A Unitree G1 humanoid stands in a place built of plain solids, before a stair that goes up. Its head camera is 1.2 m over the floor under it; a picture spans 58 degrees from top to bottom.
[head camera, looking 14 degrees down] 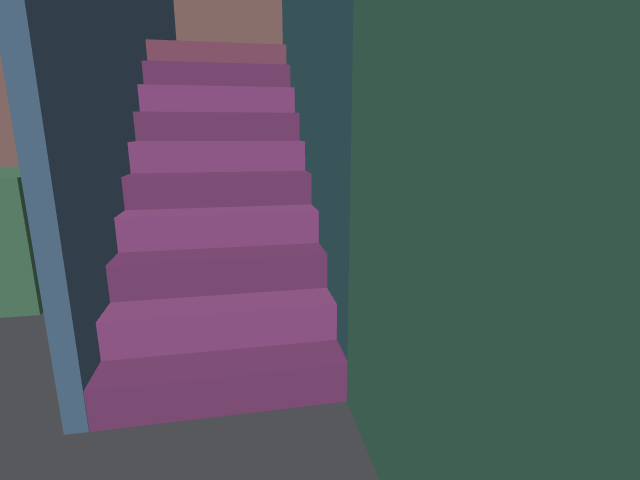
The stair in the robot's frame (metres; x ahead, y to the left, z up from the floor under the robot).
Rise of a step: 0.19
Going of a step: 0.24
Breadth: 1.10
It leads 11 degrees to the left of straight ahead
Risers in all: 10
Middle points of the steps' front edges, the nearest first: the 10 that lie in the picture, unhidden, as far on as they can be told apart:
1.64 0.41 0.19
1.88 0.46 0.38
2.11 0.50 0.57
2.35 0.55 0.76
2.58 0.59 0.95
2.82 0.64 1.14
3.05 0.68 1.33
3.29 0.73 1.52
3.52 0.78 1.71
3.76 0.82 1.90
